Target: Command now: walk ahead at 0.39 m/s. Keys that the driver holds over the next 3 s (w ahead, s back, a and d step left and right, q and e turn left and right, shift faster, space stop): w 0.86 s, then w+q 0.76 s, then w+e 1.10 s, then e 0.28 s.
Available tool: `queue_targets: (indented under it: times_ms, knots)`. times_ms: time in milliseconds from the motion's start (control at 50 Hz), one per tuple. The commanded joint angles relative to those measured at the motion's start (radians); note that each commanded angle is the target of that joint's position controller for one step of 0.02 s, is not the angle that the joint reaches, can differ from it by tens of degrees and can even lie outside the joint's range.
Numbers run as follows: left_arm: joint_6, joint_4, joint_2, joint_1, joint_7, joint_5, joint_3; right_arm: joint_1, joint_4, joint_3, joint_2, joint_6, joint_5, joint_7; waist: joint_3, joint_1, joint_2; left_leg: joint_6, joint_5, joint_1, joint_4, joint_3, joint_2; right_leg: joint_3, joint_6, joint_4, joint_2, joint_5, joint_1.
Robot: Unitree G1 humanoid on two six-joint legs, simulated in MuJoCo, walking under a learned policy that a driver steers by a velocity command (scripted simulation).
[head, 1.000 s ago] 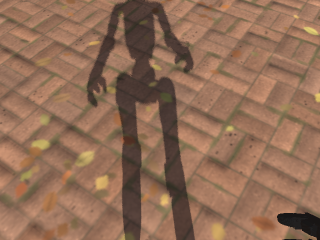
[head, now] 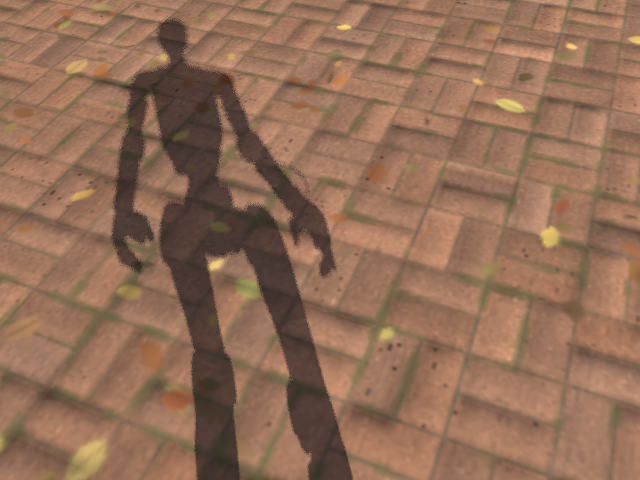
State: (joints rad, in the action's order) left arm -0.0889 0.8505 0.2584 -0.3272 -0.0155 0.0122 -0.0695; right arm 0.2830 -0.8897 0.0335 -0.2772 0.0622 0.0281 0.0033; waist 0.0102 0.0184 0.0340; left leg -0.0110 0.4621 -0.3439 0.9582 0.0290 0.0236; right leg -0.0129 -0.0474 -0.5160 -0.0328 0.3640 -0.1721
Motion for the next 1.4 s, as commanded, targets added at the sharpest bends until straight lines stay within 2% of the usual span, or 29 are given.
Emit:
queue_targets:
  times_ms: [20, 80, 140, 240, 280, 300, 320, 340, 360, 380, 400, 420, 460, 520, 660, 760, 820, 860, 880, 900, 920, 940, 980, 1020, 1100, 1200, 1300, 1360, 1400]
  knots:
    - [-0.011, -0.007, 0.119, -0.138, 0.002, -0.007, -0.020, -0.187, 0.141, 0.019, -0.087, 0.048, 0.015, -0.019, -0.056, 0.057, -0.101, -0.047, -0.038, -0.630, 0.224, 0.028, 0.059, 0.444, -0.221, 0.256, 0.346, -0.360, 0.434]
    - [0.011, -0.004, 0.084, -0.106, 0.011, -0.005, 0.000, -0.228, 0.156, 0.010, -0.044, 0.039, -0.002, -0.049, -0.079, 0.034, -0.124, -0.026, -0.193, -0.518, 0.045, -0.025, 0.083, 0.266, -0.164, 0.333, 0.269, -0.437, 0.300]
    - [0.015, -0.006, 0.135, -0.082, 0.032, -0.002, -0.007, -0.325, 0.194, -0.011, -0.001, 0.035, -0.013, -0.062, -0.102, 0.041, -0.115, 0.013, -0.377, -0.311, -0.237, -0.080, 0.034, 0.135, -0.142, 0.389, 0.202, -0.399, 0.112]
    - [0.004, 0.036, 0.172, -0.111, 0.035, 0.013, -0.021, -0.364, 0.224, 0.009, -0.081, 0.026, -0.002, -0.052, -0.125, 0.014, -0.139, -0.028, -0.476, -0.174, -0.412, -0.048, 0.008, 0.117, -0.111, 0.397, 0.276, -0.449, 0.151]
    - [0.014, 0.039, 0.186, -0.095, 0.034, 0.006, -0.027, -0.273, 0.204, 0.031, -0.121, 0.025, -0.008, -0.047, -0.047, -0.046, -0.150, -0.067, -0.427, -0.049, -0.413, -0.073, -0.028, 0.082, -0.080, 0.251, 0.272, -0.761, 0.213]
    - [0.024, 0.039, 0.180, -0.089, 0.035, 0.000, -0.024, -0.135, 0.161, 0.052, -0.149, 0.021, -0.007, -0.040, 0.039, -0.114, -0.144, -0.093, -0.407, 0.124, -0.409, -0.097, -0.058, 0.050, -0.058, 0.084, 0.238, -0.889, 0.189]
    - [0.030, 0.031, 0.161, -0.092, 0.038, -0.010, -0.015, 0.026, 0.117, 0.071, -0.182, 0.014, -0.006, -0.030, 0.136, -0.183, -0.118, -0.123, -0.388, 0.372, -0.383, -0.041, -0.004, 0.029, -0.027, -0.144, 0.198, -0.798, 0.044]
    - [0.021, 0.009, 0.041, -0.206, 0.031, -0.015, 0.017, 0.140, 0.097, 0.091, -0.277, 0.009, -0.033, -0.023, 0.292, -0.143, 0.132, -0.260, -0.155, 0.720, -0.451, 0.397, 0.262, -0.003, 0.034, -0.562, 0.052, -0.340, -0.310]
    - [-0.003, 0.027, 0.029, -0.216, 0.024, -0.001, 0.027, 0.140, 0.090, 0.073, -0.229, 0.010, -0.022, -0.032, 0.377, -0.134, 0.250, -0.316, 0.054, 0.737, -0.685, 0.778, 0.357, 0.127, 0.035, -0.766, -0.028, 0.186, -0.441]
    - [-0.018, 0.000, 0.126, -0.122, 0.016, 0.030, -0.002, 0.046, 0.098, 0.055, -0.175, 0.015, -0.014, -0.035, 0.192, -0.122, 0.169, -0.268, 0.140, 0.594, -0.724, 0.686, 0.333, 0.149, 0.019, -0.847, 0.038, 0.143, -0.549]
    - [-0.026, -0.024, 0.149, -0.034, 0.017, 0.039, -0.005, -0.025, 0.112, 0.048, -0.144, 0.019, -0.015, -0.035, 0.081, -0.098, 0.087, -0.237, 0.071, 0.437, -0.736, 0.539, 0.300, 0.116, 0.000, -0.822, 0.092, 0.056, -0.551]
    - [-0.026, -0.033, 0.138, 0.003, 0.024, 0.025, -0.006, -0.085, 0.115, 0.043, -0.127, 0.026, -0.027, -0.038, 0.018, -0.061, 0.023, -0.222, -0.051, 0.289, -0.758, 0.424, 0.262, 0.098, -0.003, -0.759, 0.136, -0.023, -0.511]
    - [-0.003, -0.015, 0.111, -0.032, 0.031, 0.006, -0.011, -0.138, 0.115, 0.033, -0.085, 0.039, -0.044, -0.043, 0.005, 0.001, 0.057, -0.205, -0.185, 0.141, -0.803, 0.285, 0.196, 0.111, -0.003, -0.676, 0.184, -0.100, -0.392]
    - [0.023, -0.026, 0.085, -0.001, 0.037, -0.003, -0.007, -0.109, 0.088, 0.038, -0.103, 0.053, -0.034, -0.039, -0.027, 0.013, 0.041, -0.233, -0.256, 0.083, -0.862, 0.199, 0.184, 0.094, 0.023, -0.584, 0.199, -0.163, -0.416]
    - [-0.001, -0.097, 0.059, 0.261, 0.020, -0.008, 0.009, 0.030, 0.034, 0.046, -0.154, 0.038, -0.017, -0.005, -0.074, -0.070, -0.001, -0.196, -0.391, 0.175, -0.878, 0.063, 0.150, 0.041, 0.063, -0.157, 0.157, -0.501, -0.474]
    - [-0.013, -0.149, 0.062, 0.398, -0.012, 0.005, 0.020, 0.126, -0.013, 0.049, -0.160, 0.009, -0.011, -0.002, -0.101, -0.113, 0.002, -0.191, -0.440, 0.348, -0.810, 0.062, 0.205, 0.032, 0.045, -0.011, 0.123, -0.447, -0.498]
    - [-0.019, -0.156, 0.097, 0.372, -0.026, 0.007, 0.012, 0.121, -0.019, 0.057, -0.178, -0.008, -0.009, 0.003, -0.070, -0.074, 0.037, -0.168, -0.606, 0.435, -0.722, 0.075, 0.241, 0.021, 0.004, 0.033, 0.096, -0.320, -0.428]
    - [-0.022, -0.095, 0.164, 0.161, -0.020, 0.004, -0.023, 0.089, -0.010, 0.053, -0.173, -0.018, -0.012, 0.005, 0.066, 0.042, 0.045, -0.129, -0.906, 0.405, -0.471, 0.018, 0.178, -0.030, -0.048, 0.069, 0.039, -0.303, -0.118]
    - [-0.022, -0.052, 0.231, -0.030, -0.009, -0.012, -0.045, 0.093, 0.015, 0.033, -0.132, -0.016, -0.026, 0.006, 0.220, 0.114, -0.011, -0.097, -0.743, 0.207, -0.194, -0.009, 0.127, 0.108, -0.112, 0.015, 0.170, -0.326, 0.216]
    - [-0.013, -0.026, 0.320, -0.123, -0.006, -0.014, -0.069, 0.213, 0.030, -0.006, -0.004, 0.006, -0.027, -0.006, 0.366, 0.075, -0.265, -0.017, -0.193, -0.235, 0.190, -0.050, -0.057, 0.569, -0.267, 0.073, 0.424, -0.131, 0.611]
    - [-0.012, -0.031, 0.215, -0.128, -0.005, -0.011, -0.040, 0.170, 0.012, 0.011, -0.078, 0.027, -0.007, -0.006, 0.378, 0.111, -0.230, -0.029, 0.109, -0.349, 0.316, 0.107, -0.060, 0.712, -0.256, 0.184, 0.445, -0.044, 0.600]
    - [-0.013, -0.039, 0.171, -0.050, -0.001, -0.011, -0.024, 0.072, 0.044, 0.035, -0.153, 0.039, 0.024, -0.008, 0.214, 0.103, -0.181, -0.045, 0.041, -0.418, 0.351, 0.115, -0.007, 0.544, -0.198, 0.207, 0.413, -0.059, 0.465]
    - [-0.018, -0.051, 0.110, 0.086, 0.000, -0.014, -0.006, 0.002, 0.055, 0.041, -0.137, 0.034, 0.012, 0.002, 0.056, 0.043, -0.102, -0.036, -0.120, -0.365, 0.249, 0.079, 0.076, 0.319, -0.151, 0.279, 0.335, -0.188, 0.204]
    - [-0.031, -0.043, 0.083, 0.136, -0.004, -0.026, -0.001, 0.049, 0.040, 0.045, -0.097, 0.004, 0.008, 0.002, 0.016, -0.011, -0.144, -0.024, -0.198, -0.258, 0.199, 0.083, 0.111, 0.193, -0.129, 0.347, 0.287, -0.250, 0.069]
    - [-0.044, -0.010, 0.112, 0.134, 0.005, -0.033, -0.012, 0.012, 0.067, 0.045, -0.060, -0.029, 0.002, 0.004, -0.042, -0.031, -0.104, 0.001, -0.320, -0.319, 0.107, 0.094, 0.115, 0.034, -0.141, 0.399, 0.278, -0.398, 0.018]
    - [-0.032, 0.010, 0.147, 0.109, 0.028, -0.025, -0.019, -0.141, 0.124, 0.034, -0.033, -0.015, -0.010, -0.023, -0.081, 0.016, -0.077, -0.002, -0.546, -0.302, -0.198, 0.008, 0.095, -0.113, -0.113, 0.423, 0.253, -0.434, 0.055]
    - [0.007, 0.047, 0.181, 0.028, 0.036, -0.003, -0.033, -0.268, 0.206, 0.028, -0.031, -0.016, -0.009, -0.055, -0.115, 0.050, -0.062, -0.044, -0.461, -0.376, -0.319, -0.049, 0.074, -0.160, -0.100, 0.341, 0.321, -0.568, 0.262]
    - [0.032, 0.034, 0.219, 0.058, 0.045, 0.006, -0.046, -0.210, 0.226, 0.051, -0.075, -0.023, -0.007, -0.066, -0.043, -0.014, -0.109, -0.099, -0.313, -0.231, -0.322, -0.130, -0.008, -0.199, -0.068, 0.160, 0.327, -1.003, 0.316]
    - [0.047, 0.020, 0.228, 0.090, 0.051, 0.009, -0.046, 0.039, 0.173, 0.100, -0.158, -0.028, -0.001, -0.055, 0.092, -0.157, -0.098, -0.161, -0.325, 0.121, -0.390, -0.147, -0.089, -0.229, -0.024, -0.192, 0.277, -1.072, 0.210]
